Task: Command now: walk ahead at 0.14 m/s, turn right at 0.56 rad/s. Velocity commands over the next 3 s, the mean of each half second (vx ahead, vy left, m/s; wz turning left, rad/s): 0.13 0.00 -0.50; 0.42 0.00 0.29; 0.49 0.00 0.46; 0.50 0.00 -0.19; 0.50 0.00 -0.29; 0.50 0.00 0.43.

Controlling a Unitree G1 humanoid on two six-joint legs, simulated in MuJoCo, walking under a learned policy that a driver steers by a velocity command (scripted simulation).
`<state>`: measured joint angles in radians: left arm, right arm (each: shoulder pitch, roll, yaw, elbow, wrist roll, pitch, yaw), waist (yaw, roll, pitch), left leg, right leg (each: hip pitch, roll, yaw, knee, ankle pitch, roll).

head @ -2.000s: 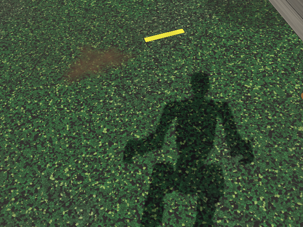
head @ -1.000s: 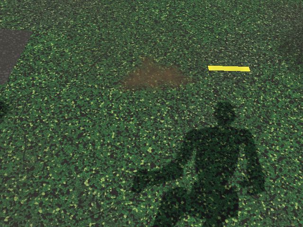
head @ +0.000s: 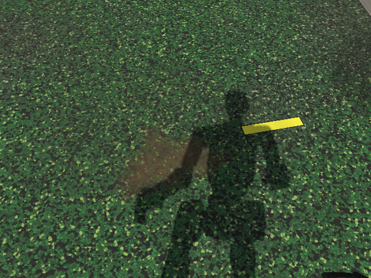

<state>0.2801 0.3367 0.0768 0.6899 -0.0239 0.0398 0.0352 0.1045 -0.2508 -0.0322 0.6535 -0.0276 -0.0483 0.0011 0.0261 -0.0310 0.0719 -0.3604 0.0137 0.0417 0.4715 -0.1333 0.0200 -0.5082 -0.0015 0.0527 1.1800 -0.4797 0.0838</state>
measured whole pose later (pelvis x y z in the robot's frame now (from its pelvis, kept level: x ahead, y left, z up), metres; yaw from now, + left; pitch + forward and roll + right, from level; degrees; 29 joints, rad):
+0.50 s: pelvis +0.07 -0.04 +0.01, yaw -15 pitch +1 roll +2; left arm 0.26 0.28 0.04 0.62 0.00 -0.01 0.01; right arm 0.15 -0.34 -0.08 0.77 0.01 -0.03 0.02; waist 0.01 0.03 0.02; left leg -0.50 0.04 0.00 0.88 -0.26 -0.04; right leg -0.22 0.03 0.05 0.38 -0.19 -0.06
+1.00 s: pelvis +0.28 +0.00 +0.01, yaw -2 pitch +2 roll -2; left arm 0.19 0.31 0.06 0.67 0.01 -0.10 -0.01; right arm 0.36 -0.27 -0.04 0.75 0.01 -0.06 0.02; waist -0.04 -0.03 0.02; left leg -0.16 -0.07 -0.07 0.35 -0.21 0.09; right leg -0.58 -0.05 0.04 0.97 -0.22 0.03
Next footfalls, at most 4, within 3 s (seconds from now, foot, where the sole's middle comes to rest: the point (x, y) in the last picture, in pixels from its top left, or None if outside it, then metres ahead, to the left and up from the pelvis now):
0.26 right None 0.09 -0.14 -0.77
0.78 left None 0.30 0.07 -0.77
1.28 right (223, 224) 0.64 -0.12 -0.77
1.74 left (143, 178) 0.82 0.20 -0.77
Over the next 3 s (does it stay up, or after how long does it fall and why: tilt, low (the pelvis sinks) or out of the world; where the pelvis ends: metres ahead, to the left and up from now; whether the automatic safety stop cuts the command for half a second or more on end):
stays up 1.37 0.07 0.00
